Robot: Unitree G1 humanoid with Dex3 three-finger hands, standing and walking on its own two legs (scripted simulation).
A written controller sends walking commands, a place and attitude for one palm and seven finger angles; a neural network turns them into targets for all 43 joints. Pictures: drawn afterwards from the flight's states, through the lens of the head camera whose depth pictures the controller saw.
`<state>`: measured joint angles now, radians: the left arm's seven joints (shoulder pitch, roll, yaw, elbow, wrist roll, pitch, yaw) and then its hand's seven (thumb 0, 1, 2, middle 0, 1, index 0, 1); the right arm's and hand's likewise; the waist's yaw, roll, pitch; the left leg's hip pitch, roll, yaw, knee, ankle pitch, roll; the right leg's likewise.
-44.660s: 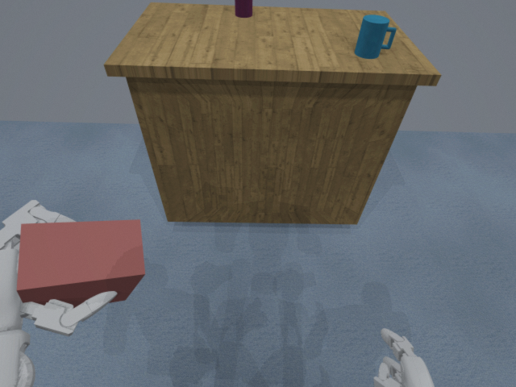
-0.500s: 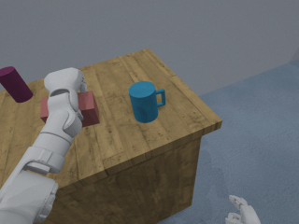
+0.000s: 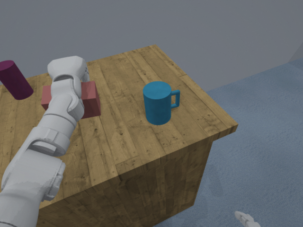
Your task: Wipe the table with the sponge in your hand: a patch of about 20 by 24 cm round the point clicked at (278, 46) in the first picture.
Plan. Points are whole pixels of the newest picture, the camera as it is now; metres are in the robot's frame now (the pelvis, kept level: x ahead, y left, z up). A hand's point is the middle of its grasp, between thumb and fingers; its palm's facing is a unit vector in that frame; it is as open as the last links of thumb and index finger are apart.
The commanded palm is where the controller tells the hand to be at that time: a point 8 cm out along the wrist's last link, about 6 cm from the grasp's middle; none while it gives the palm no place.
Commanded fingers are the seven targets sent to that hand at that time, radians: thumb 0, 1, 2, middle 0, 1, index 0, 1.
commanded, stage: wipe back along the third lane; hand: left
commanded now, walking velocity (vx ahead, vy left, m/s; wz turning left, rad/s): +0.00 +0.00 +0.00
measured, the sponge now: (76, 106) +0.43 +0.24 +0.11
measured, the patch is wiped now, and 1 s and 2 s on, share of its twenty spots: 0.95 0.95 0.95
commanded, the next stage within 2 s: slide back across to the middle lane in 1.58 s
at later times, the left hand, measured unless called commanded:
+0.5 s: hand (74, 94) +0.40 +0.21 +0.18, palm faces +0.19 -0.04 -0.98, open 9.6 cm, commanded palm +0.35 +0.20 +0.19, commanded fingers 0.00 0.10 1.30 -1.20 -1.60 -1.20 -1.60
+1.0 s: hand (87, 107) +0.35 +0.16 +0.18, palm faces +0.31 -0.20 -0.93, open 9.6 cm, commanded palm +0.29 +0.16 +0.19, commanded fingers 0.00 0.10 1.30 -1.20 -1.60 -1.20 -1.60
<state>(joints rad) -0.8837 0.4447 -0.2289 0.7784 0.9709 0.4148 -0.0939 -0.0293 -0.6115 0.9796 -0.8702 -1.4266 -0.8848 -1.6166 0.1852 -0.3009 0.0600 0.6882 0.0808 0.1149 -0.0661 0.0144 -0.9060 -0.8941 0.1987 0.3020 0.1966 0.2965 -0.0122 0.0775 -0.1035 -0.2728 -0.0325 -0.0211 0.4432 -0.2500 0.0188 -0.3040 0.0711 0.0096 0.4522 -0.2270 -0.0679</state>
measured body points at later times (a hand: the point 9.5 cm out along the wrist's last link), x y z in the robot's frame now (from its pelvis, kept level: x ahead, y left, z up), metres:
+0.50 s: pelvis +0.02 +0.04 +0.00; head -0.01 +0.01 +0.45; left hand +0.39 +0.21 +0.23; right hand +0.27 -0.15 -0.07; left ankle -0.02 +0.11 -0.74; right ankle +0.00 -0.07 -0.74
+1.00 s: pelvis +0.01 +0.03 +0.00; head -0.03 -0.01 +0.44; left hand +0.33 +0.17 +0.23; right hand +0.25 -0.15 -0.08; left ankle -0.02 +0.11 -0.74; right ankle +0.00 -0.07 -0.74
